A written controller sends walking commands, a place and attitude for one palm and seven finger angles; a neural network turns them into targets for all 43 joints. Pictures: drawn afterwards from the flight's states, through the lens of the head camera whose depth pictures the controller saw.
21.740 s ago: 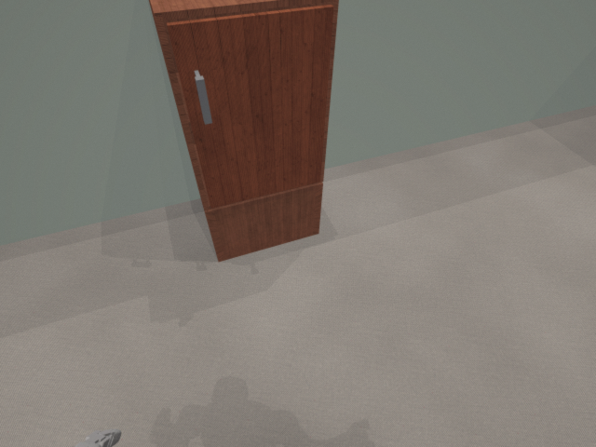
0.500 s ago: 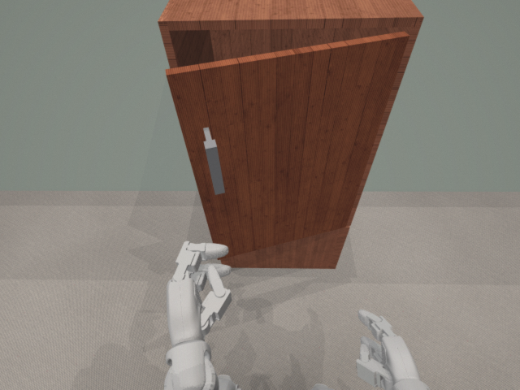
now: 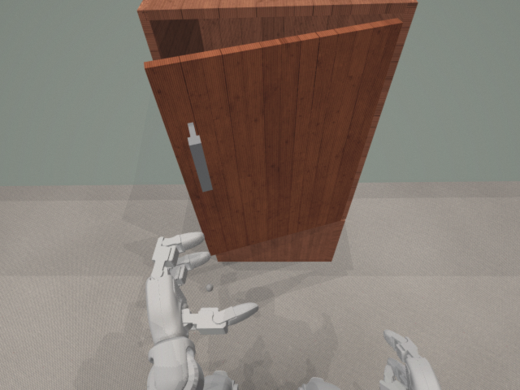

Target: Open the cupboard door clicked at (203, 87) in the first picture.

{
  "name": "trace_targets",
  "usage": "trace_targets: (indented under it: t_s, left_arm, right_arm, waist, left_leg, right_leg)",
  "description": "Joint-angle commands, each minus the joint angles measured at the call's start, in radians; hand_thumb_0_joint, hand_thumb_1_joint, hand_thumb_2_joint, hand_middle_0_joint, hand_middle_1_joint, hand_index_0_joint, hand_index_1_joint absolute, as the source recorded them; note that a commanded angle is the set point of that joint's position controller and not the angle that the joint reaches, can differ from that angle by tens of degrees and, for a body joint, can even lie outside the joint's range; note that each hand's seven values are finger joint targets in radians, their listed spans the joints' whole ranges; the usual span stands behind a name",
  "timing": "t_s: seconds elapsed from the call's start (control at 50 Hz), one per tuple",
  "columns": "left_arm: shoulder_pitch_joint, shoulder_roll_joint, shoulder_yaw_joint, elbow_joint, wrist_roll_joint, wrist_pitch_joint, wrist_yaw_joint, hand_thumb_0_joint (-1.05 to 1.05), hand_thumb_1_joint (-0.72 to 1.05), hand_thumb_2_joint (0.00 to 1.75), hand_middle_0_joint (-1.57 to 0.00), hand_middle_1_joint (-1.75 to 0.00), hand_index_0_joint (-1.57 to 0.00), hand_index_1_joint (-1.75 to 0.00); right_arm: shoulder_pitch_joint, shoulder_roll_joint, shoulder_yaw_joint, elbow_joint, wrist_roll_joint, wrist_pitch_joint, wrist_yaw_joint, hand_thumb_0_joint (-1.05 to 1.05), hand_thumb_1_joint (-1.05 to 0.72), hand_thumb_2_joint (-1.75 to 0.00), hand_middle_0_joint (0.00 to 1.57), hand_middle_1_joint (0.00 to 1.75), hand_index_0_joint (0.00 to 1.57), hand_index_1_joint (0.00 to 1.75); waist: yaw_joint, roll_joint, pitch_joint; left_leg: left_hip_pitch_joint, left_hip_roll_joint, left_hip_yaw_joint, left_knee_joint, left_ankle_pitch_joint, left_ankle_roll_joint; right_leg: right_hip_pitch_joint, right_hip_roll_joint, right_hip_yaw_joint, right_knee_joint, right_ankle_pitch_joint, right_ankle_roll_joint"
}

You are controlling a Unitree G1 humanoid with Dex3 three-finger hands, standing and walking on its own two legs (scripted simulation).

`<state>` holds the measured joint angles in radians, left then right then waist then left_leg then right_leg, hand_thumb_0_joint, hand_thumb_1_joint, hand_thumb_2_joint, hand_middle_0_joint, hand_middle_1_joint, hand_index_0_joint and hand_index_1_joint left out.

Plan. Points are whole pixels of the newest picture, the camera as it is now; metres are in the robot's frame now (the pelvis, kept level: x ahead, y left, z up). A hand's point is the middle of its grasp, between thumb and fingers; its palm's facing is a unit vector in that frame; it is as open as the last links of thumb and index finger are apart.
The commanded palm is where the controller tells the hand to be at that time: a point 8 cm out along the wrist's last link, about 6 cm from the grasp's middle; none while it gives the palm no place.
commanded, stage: open thumb and fingers to let go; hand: left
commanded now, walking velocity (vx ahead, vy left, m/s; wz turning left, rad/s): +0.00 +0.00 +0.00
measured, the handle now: (199, 158) +0.49 +0.14 +0.06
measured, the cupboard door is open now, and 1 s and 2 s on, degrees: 17 17 17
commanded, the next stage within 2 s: slide the hand sideways off the handle in 0.30 s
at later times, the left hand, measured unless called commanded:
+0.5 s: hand (225, 294) +0.25 +0.06 +0.05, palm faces -0.01 -1.00 -0.06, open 16.2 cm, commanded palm +0.22 +0.13 +0.05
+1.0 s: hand (179, 318) +0.22 +0.12 +0.04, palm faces -0.01 -1.00 -0.02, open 16.3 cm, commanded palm +0.19 +0.18 +0.05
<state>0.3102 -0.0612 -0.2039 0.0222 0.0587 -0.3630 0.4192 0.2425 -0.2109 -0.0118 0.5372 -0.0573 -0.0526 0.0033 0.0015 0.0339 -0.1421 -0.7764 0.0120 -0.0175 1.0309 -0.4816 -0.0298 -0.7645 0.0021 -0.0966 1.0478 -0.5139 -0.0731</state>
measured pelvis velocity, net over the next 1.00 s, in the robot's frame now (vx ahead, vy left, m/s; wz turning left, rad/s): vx -0.01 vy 0.03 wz -0.02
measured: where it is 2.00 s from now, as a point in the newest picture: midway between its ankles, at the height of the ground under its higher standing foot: outside the picture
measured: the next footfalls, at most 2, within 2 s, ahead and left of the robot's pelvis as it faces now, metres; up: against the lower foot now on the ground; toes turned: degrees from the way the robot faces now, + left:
none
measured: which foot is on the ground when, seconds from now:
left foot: down 0.00-1.00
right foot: down 0.00-1.00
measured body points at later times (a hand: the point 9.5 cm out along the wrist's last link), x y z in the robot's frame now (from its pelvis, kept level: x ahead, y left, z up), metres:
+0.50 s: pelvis +0.00 +0.01 -0.01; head +0.06 +0.00 +0.44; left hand +0.24 +0.12 +0.06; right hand +0.18 -0.20 -0.10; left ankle +0.01 +0.14 -0.67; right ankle +0.00 -0.07 -0.67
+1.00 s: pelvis -0.01 +0.03 -0.01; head +0.05 +0.01 +0.43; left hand +0.21 +0.18 +0.04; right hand +0.18 -0.19 -0.09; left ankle +0.01 +0.14 -0.67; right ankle +0.00 -0.07 -0.67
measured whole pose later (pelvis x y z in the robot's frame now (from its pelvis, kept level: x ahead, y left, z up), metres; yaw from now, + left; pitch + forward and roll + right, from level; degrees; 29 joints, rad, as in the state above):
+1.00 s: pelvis -0.01 +0.03 -0.01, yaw -1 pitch +13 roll -1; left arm 0.43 0.09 -0.15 -0.13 -0.06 -0.32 0.04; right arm 0.25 -0.21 0.02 0.42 -0.01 -0.06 -0.02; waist 0.01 0.05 -0.13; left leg -0.83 0.01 0.00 1.12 -0.52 0.01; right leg -0.81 0.00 -0.08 1.11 -0.53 -0.04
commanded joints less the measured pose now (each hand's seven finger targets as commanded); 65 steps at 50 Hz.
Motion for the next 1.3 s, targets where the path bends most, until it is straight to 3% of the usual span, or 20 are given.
trace_targets:
  t_s: [0.0,0.16,0.26,0.32,0.38,0.4,0.42,0.46,0.52,0.56,0.64,0.7,0.74,0.82,0.84,0.9,0.98,1.08,1.18,1.28]
  left_arm:
    - [-0.114,-0.031,-0.061,-0.234,0.035,-0.098,-0.01,0.0,-0.5,0.3,-0.26,-0.95,-0.26,-0.95]
    - [-0.097,-0.028,-0.038,-0.233,0.013,-0.033,-0.003,0.0,-0.5,0.3,-0.19,-0.55,-0.19,-0.55]
    - [-0.11,-0.065,-0.087,-0.243,0.04,-0.031,0.016,0.0,-0.5,0.3,-0.15,-0.3,-0.15,-0.3]
    - [-0.12,-0.062,-0.095,-0.243,0.055,-0.034,0.019,0.0,-0.5,0.3,-0.15,-0.3,-0.15,-0.3]
    - [-0.07,-0.061,-0.088,-0.255,0.047,-0.026,0.017,0.0,-0.5,0.3,-0.15,-0.3,-0.15,-0.3]
    - [-0.094,0.049,-0.215,-0.243,0.129,-0.047,-0.15,0.0,-0.5,0.3,-0.15,-0.3,-0.15,-0.3]
    - [-0.121,0.104,-0.141,-0.299,0.092,-0.071,-0.241,0.0,-0.5,0.3,-0.15,-0.3,-0.15,-0.3]
    - [-0.101,0.146,-0.102,-0.338,0.045,-0.081,-0.341,0.0,-0.5,0.3,-0.15,-0.3,-0.15,-0.3]
    - [0.035,0.098,-0.006,-0.289,-0.092,-0.03,-0.36,0.0,-0.5,0.3,-0.15,-0.3,-0.15,-0.3]
    - [0.05,0.066,0.032,-0.248,-0.14,0.006,-0.318,0.0,-0.5,0.3,-0.15,-0.3,-0.15,-0.3]
    - [-0.004,0.099,0.042,-0.329,-0.099,-0.031,-0.253,0.0,-0.5,0.3,-0.15,-0.3,-0.15,-0.3]
    - [-0.011,0.1,-0.024,-0.388,-0.046,-0.105,-0.285,0.0,-0.5,0.3,-0.15,-0.3,-0.15,-0.3]
    - [0.024,0.115,-0.039,-0.403,-0.047,-0.126,-0.328,0.0,-0.5,0.3,-0.15,-0.3,-0.15,-0.3]
    - [0.082,0.175,0.036,-0.357,-0.09,-0.085,-0.386,0.0,-0.5,0.3,-0.15,-0.3,-0.15,-0.3]
    - [0.117,0.186,0.06,-0.344,-0.098,-0.064,-0.389,0.0,-0.5,0.3,-0.15,-0.3,-0.15,-0.3]
    - [0.077,0.191,0.104,-0.359,-0.125,-0.021,-0.371,0.0,-0.5,0.3,-0.15,-0.3,-0.15,-0.3]
    - [0.079,0.194,0.132,-0.429,-0.149,-0.045,-0.353,0.0,-0.5,0.3,-0.15,-0.3,-0.15,-0.3]
    - [0.091,0.199,0.097,-0.418,-0.145,-0.089,-0.403,0.0,-0.5,0.3,-0.15,-0.3,-0.15,-0.3]
    - [0.169,0.25,0.16,-0.381,-0.163,-0.042,-0.466,0.0,-0.5,0.3,-0.15,-0.3,-0.15,-0.3]
    - [0.191,0.277,0.237,-0.454,-0.208,-0.045,-0.455,0.0,-0.5,0.3,-0.15,-0.3,-0.15,-0.3]
  right_arm:
    - [-0.077,-0.068,-0.019,-0.161,0.001,-0.064,0.002,0.0,-0.9,-0.9,0.2,0.3,0.2,0.3]
    - [-0.073,-0.065,-0.014,-0.192,0.006,-0.043,-0.009,0.0,-0.9,-0.9,0.2,0.3,0.2,0.3]
    - [-0.073,-0.066,-0.007,-0.192,0.003,-0.043,-0.002,0.0,-0.9,-0.9,0.2,0.3,0.2,0.3]
    - [-0.074,-0.067,-0.006,-0.191,0.001,-0.044,0.0,0.0,-0.9,-0.9,0.2,0.3,0.2,0.3]
    - [-0.072,-0.065,-0.007,-0.202,0.003,-0.043,0.003,0.0,-0.9,-0.9,0.2,0.3,0.2,0.3]
    - [-0.04,-0.102,-0.003,-0.178,0.006,-0.048,0.008,0.0,-0.9,-0.9,0.2,0.3,0.2,0.3]
    - [-0.031,-0.095,-0.012,-0.196,0.011,-0.045,0.002,0.0,-0.9,-0.9,0.2,0.3,0.2,0.3]
    - [-0.037,-0.092,-0.011,-0.218,0.02,-0.043,-0.008,0.0,-0.9,-0.9,0.2,0.3,0.2,0.3]
    - [-0.059,-0.079,-0.001,-0.259,0.043,-0.04,-0.02,0.0,-0.9,-0.9,0.2,0.3,0.2,0.3]
    - [-0.08,-0.079,0.003,-0.264,0.052,-0.038,-0.022,0.0,-0.9,-0.9,0.2,0.3,0.2,0.3]
    - [-0.064,-0.086,-0.007,-0.264,0.041,-0.049,-0.018,0.0,-0.9,-0.9,0.2,0.3,0.2,0.3]
    - [-0.045,-0.09,-0.015,-0.248,0.035,-0.065,-0.006,0.0,-0.9,-0.9,0.2,0.3,0.2,0.3]
    - [-0.036,-0.099,-0.018,-0.248,0.036,-0.074,-0.003,0.0,-0.9,-0.9,0.2,0.3,0.2,0.3]
    - [-0.037,-0.112,-0.017,-0.261,0.046,-0.069,-0.014,0.0,-0.9,-0.9,0.2,0.3,0.2,0.3]
    - [-0.043,-0.112,-0.017,-0.269,0.048,-0.064,-0.018,0.0,-0.9,-0.9,0.2,0.3,0.2,0.3]
    - [-0.052,-0.107,-0.012,-0.284,0.055,-0.055,-0.028,0.0,-0.9,-0.9,0.2,0.3,0.2,0.3]
    - [-0.049,-0.1,-0.012,-0.285,0.055,-0.068,-0.037,0.0,-0.9,-0.9,0.2,0.3,0.2,0.3]
    - [-0.031,-0.112,-0.012,-0.262,0.051,-0.09,-0.035,0.0,-0.9,-0.9,0.2,0.3,0.2,0.3]
    - [-0.033,-0.122,-0.016,-0.275,0.059,-0.082,-0.039,0.0,-0.9,-0.9,0.2,0.3,0.2,0.3]
    - [-0.038,-0.11,-0.02,-0.278,0.065,-0.085,-0.05,0.0,-0.9,-0.9,0.2,0.3,0.2,0.3]
  waist:
    - [-0.02,-0.073,-0.211]
    - [-0.008,-0.14,-0.221]
    - [-0.02,-0.107,-0.2]
    - [-0.023,-0.096,-0.197]
    - [-0.007,-0.094,-0.224]
    - [-0.079,-0.107,-0.173]
    - [-0.048,-0.09,-0.226]
    - [-0.024,-0.036,-0.267]
    - [0.012,-0.103,-0.202]
    - [0.015,-0.147,-0.146]
    - [-0.005,-0.149,-0.161]
    - [-0.029,-0.051,-0.183]
    - [-0.034,-0.041,-0.199]
    - [-0.022,-0.057,-0.165]
    - [-0.005,-0.061,-0.17]
    - [-0.001,-0.074,-0.151]
    - [0.007,-0.066,-0.193]
    - [-0.026,-0.05,-0.166]
    - [-0.003,-0.048,-0.151]
    - [0.014,-0.025,-0.194]
  left_leg:
    - [0.067,-0.034,-0.003,-0.062,0.184,0.046]
    - [0.083,-0.033,-0.002,-0.082,0.212,0.047]
    - [0.101,-0.029,-0.01,-0.083,0.227,0.048]
    - [0.097,-0.028,-0.011,-0.078,0.213,0.048]
    - [0.106,-0.029,-0.01,-0.085,0.238,0.045]
    - [0.1,-0.028,-0.003,-0.052,0.239,0.06]
    - [0.09,-0.031,-0.003,-0.047,0.249,0.064]
    - [0.106,-0.033,-0.003,-0.051,0.269,0.063]
    - [0.087,-0.039,0.005,-0.092,0.216,0.049]
    - [0.066,-0.04,0.006,-0.107,0.178,0.044]
    - [0.059,-0.034,0.0,-0.084,0.18,0.05]
    - [0.078,-0.028,-0.006,-0.055,0.207,0.053]
    - [0.078,-0.025,-0.013,-0.048,0.212,0.057]
    - [0.044,-0.028,-0.014,-0.059,0.139,0.052]
    - [0.039,-0.029,-0.013,-0.066,0.139,0.052]
    - [0.033,-0.034,-0.008,-0.077,0.107,0.05]
    - [0.055,-0.031,-0.013,-0.074,0.15,0.051]
    - [0.043,-0.025,-0.024,-0.053,0.148,0.052]
    - [0.021,-0.031,-0.019,-0.064,0.142,0.05]
    - [0.049,-0.032,-0.015,-0.062,0.187,0.048]
  right_leg:
    - [0.157,-0.035,0.134,-0.19,0.324,0.058]
    - [0.191,-0.025,0.11,-0.192,0.361,0.061]
    - [0.147,-0.014,0.081,-0.17,0.346,0.052]
    - [0.13,-0.013,0.08,-0.168,0.323,0.05]
    - [0.159,-0.011,0.074,-0.161,0.352,0.046]
    - [0.107,-0.018,0.1,-0.144,0.397,0.051]
    - [0.146,-0.024,0.106,-0.135,0.422,0.048]
    - [0.185,-0.025,0.119,-0.126,0.453,0.043]
    - [0.22,-0.012,0.099,-0.172,0.379,0.048]
    - [0.207,-0.009,0.089,-0.197,0.304,0.052]
    - [0.164,-0.008,0.091,-0.173,0.28,0.052]
    - [0.102,-0.006,0.088,-0.125,0.301,0.043]
    - [0.096,-0.004,0.086,-0.113,0.297,0.038]
    - [0.087,0.001,0.086,-0.137,0.213,0.04]
    - [0.102,0.004,0.087,-0.142,0.203,0.039]
    - [0.103,0.003,0.083,-0.159,0.157,0.045]
    - [0.122,0.01,0.071,-0.139,0.203,0.042]
    - [0.068,0.011,0.067,-0.123,0.205,0.045]
    - [0.089,0.01,0.067,-0.129,0.198,0.043]
    - [0.115,0.017,0.061,-0.12,0.244,0.042]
